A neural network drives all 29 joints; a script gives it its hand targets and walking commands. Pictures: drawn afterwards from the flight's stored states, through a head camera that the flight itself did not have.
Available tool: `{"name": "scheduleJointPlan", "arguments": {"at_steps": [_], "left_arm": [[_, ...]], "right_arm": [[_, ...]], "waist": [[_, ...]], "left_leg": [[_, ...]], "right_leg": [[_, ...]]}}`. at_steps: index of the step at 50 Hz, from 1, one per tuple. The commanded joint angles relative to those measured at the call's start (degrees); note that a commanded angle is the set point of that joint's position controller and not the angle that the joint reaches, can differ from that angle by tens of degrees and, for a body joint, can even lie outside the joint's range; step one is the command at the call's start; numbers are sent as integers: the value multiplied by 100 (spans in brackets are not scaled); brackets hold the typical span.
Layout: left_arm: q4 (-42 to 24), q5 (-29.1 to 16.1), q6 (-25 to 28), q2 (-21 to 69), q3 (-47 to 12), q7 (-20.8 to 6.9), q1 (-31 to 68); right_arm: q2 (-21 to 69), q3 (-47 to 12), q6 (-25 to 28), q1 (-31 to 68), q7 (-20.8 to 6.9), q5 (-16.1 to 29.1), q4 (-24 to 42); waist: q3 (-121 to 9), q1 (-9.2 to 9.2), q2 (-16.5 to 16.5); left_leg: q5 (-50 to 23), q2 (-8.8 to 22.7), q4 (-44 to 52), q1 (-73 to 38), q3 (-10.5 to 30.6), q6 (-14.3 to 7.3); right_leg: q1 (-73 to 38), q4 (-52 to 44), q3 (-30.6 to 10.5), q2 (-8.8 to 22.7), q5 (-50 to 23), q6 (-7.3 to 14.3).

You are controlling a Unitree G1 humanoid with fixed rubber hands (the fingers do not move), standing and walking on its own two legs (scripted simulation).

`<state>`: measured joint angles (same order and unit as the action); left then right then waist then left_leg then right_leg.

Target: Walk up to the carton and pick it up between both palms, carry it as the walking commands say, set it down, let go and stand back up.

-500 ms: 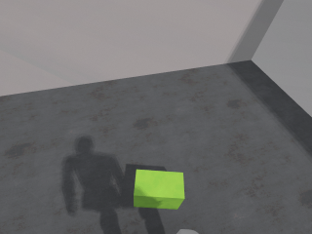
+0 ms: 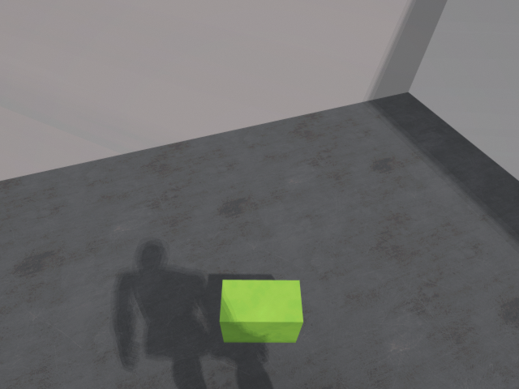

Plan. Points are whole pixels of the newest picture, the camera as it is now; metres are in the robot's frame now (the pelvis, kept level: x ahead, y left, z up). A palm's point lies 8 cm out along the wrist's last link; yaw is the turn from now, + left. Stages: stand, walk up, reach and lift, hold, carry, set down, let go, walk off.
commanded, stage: walk up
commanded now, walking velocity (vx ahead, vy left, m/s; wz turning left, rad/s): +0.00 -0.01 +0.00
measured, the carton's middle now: (260, 312) +0.47 -0.02 -0.66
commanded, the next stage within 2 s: stand in 1.44 s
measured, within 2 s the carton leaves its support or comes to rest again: neither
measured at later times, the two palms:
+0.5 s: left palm out of the picture +0.01 +0.24 -0.14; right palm out of the picture +0.01 -0.24 -0.13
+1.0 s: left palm out of the picture +0.07 +0.16 -0.10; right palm out of the picture +0.05 -0.30 -0.14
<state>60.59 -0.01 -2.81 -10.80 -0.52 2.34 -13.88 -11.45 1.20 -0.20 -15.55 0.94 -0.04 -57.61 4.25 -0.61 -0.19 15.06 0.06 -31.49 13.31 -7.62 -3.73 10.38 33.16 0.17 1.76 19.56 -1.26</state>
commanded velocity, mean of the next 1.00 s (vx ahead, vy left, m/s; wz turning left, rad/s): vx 0.12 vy -0.03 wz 0.00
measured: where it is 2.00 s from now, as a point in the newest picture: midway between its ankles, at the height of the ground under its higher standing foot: outside the picture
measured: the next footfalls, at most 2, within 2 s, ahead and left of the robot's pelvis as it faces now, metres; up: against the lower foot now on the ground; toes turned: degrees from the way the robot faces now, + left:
right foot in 0.72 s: +0.10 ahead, -0.13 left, +0.00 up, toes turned +0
left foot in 1.26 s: +0.14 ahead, +0.09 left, +0.00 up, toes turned +1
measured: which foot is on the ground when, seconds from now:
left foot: down 0.00-0.72, up 0.74-1.00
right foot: down 0.00-0.42, up 0.44-0.70, down 0.72-1.00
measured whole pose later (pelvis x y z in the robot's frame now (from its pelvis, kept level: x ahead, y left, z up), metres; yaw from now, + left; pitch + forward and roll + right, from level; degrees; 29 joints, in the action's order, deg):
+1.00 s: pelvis +0.05 -0.07 +0.02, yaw -1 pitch -3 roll +5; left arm 59.3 0.0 0.9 -10.3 -1.3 0.6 -15.5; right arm -11.4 1.2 -0.7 -17.1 0.3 0.0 -57.6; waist 4.2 -0.5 -0.1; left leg 19.3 1.6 -45.8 14.4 -7.6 -0.9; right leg 7.1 22.5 0.4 1.7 12.5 3.1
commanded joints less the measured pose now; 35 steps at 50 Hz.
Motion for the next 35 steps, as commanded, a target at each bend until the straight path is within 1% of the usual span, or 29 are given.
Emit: {"name": "scheduleJointPlan", "arguments": {"at_steps": [1, 2, 3, 5, 6, 7, 10, 12, 15, 19, 20, 21, 22, 23, 24, 26, 28, 29, 31, 32, 33, 34, 35], "left_arm": [[-230, 38, 218, -338, 75, -28, -104], [-232, 38, 226, -340, 72, -31, -70], [-223, 35, 238, -329, 74, -34, -90], [-210, 31, 268, -318, 77, -42, -157], [-196, 26, 273, -306, 89, -45, -219], [-174, 24, 272, -305, 88, -49, -277], [-140, 40, 247, -316, 77, -67, -367], [-122, 43, 235, -287, 67, -76, -388], [-101, 47, 232, -307, 62, -88, -420], [-99, 60, 228, -332, 58, -92, -425], [-136, 41, 207, -217, 108, -85, -520], [-378, 100, 101, -853, 407, -239, -67], [-544, 120, 66, -751, 357, -275, 190], [-626, 114, 103, -675, 325, -311, 181], [-635, 124, 152, -608, 318, -328, 200], [-628, 120, 215, -497, 302, -333, 87], [-730, 123, 217, -518, 338, -344, 124], [-793, 118, 209, -511, 334, -347, 138], [-822, 108, 214, -442, 296, -351, 3], [-790, 94, 237, -376, 269, -344, -198], [-673, 78, 268, -291, 249, -324, -610], [-466, 75, 323, -249, 247, -287, -1168], [-222, 120, 410, -447, 293, -239, -1849]], "right_arm": [[-319, 20, 68, -307, -20, -95, 170], [-299, 10, 70, -309, -22, -105, 130], [-314, 13, 88, -343, -20, -110, 91], [-385, 33, 133, -395, -10, -112, 40], [-448, 51, 153, -383, -2, -112, 37], [-515, 62, 163, -372, 4, -114, 34], [-643, 83, 152, -306, 25, -129, 46], [-662, 86, 140, -254, 35, -136, 57], [-707, 91, 128, -210, 44, -136, 62], [-743, 95, 110, -167, 57, -137, 93], [-685, 120, 59, -388, 57, -165, 97], [-1433, 402, -3, -1643, 182, -274, -32], [-1493, 403, 18, -1687, 161, -268, -78], [-1367, 370, 41, -1254, 148, -262, 34], [-1254, 349, 79, -1020, 137, -252, 97], [-1008, 273, 149, -838, 78, -251, 91], [-1051, 276, 174, -858, 55, -287, 201], [-1110, 285, 170, -811, 42, -293, 250], [-1153, 302, 149, -611, 18, -295, 348], [-1154, 300, 132, -424, -4, -288, 390], [-1151, 302, 112, -141, -31, -278, 447], [-1061, 296, 103, 86, -55, -245, 491], [-752, 215, 120, 79, -81, -213, 471]], "waist": [[-222, 44, 653], [-75, 54, 693], [-37, 56, 647], [-153, 51, 470], [-242, 27, 325], [-268, 12, 179], [-186, -12, 12], [-77, -13, -60], [-23, -17, -112], [-10, -14, -104], [-146, -7, -213], [-274, 492, 62], [1, 562, -245], [210, 429, -323], [357, 377, -258], [223, 291, -328], [87, 333, -340], [70, 328, -446], [16, 250, -606], [-75, 135, -644], [-182, -113, -643], [-386, -378, -552], [-622, -606, 97]], "left_leg": [[-201, 489, 1075, -476, 847, 24], [-217, 505, 1152, -436, 887, 33], [-284, 549, 1228, -434, 930, 40], [-393, 686, 1406, -486, 1077, 44], [-373, 782, 1522, -493, 1191, 27], [-295, 864, 1638, -478, 1284, 15], [291, 1018, 1897, -317, 1447, -26], [576, 1062, 2010, -201, 1503, -31], [765, 1092, 2063, -140, 1538, -26], [764, 1123, 2030, -109, 1537, -35], [1132, 1300, 2125, -468, 1707, -50], [2903, 2489, 2337, -1494, 3494, -276], [3508, 2781, 2693, -1239, 3613, -514], [3413, 2585, 2778, -907, 3325, -538], [2951, 2432, 2773, -749, 3100, -536], [2227, 2199, 2691, -561, 2579, -539], [1788, 2122, 2522, -439, 2403, -588], [1693, 2086, 2427, -331, 2279, -608], [1590, 2008, 2221, -91, 2064, -643], [1552, 1856, 2060, 118, 1802, -592], [1599, 1660, 1830, 490, 1459, -489], [1719, 1344, 1362, 800, 1118, -338], [1746, 750, 239, 1330, 574, -104]], "right_leg": [[315, -1564, -720, 696, -284, 440], [394, -1599, -706, 661, -238, 433], [386, -1562, -658, 608, -325, 421], [225, -1357, -482, 483, -583, 388], [126, -1215, -364, 385, -679, 362], [72, -1094, -263, 311, -668, 335], [55, -928, -95, 182, -502, 307], [87, -869, -48, 138, -468, 299], [136, -833, -2, 99, -441, 280], [175, -833, 26, 88, -467, 272], [526, -568, 47, 92, -162, 275], [2080, 1281, 143, -277, 1212, 107], [2488, 1972, -139, 187, 921, 60], [2543, 2075, -222, 333, 672, 81], [2564, 2090, -289, 410, 397, 97], [2224, 1831, -147, 448, 219, 77], [1892, 1502, -36, 370, 413, 6], [1755, 1303, 11, 349, 499, -14], [1382, 806, 99, 302, 661, -9], [956, 377, 223, 233, 571, 9], [256, -173, 428, 142, 193, 36], [-515, -568, 619, -18, -181, 37], [-1399, -1085, 31, 372, 131, 107]]}}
